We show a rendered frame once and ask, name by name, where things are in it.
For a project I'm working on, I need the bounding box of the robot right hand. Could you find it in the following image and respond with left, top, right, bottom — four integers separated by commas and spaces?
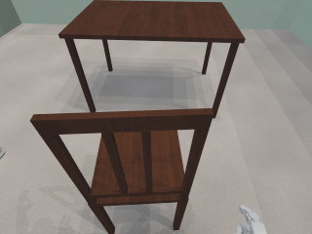
233, 205, 268, 234

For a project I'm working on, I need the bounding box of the chair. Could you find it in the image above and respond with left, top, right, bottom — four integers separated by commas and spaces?
30, 108, 214, 234

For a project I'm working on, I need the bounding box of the table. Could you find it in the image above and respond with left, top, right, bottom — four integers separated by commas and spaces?
58, 0, 246, 119

